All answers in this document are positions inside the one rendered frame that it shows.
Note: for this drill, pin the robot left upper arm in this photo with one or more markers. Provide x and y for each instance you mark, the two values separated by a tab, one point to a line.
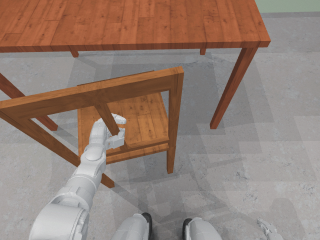
61	222

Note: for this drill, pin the robot right hand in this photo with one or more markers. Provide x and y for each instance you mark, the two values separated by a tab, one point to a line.
269	230

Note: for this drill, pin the robot right shin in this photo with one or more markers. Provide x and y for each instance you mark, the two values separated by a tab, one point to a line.
196	218

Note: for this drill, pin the robot left hand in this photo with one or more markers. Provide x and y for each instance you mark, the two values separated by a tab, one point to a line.
101	134

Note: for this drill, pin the robot right foot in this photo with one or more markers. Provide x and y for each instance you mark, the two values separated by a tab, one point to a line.
185	223

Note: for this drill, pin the chair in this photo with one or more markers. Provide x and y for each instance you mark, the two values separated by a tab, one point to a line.
136	97

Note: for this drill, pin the table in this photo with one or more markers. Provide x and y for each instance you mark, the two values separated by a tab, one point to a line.
118	25

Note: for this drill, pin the robot left forearm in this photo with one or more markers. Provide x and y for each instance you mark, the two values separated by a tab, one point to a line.
84	182

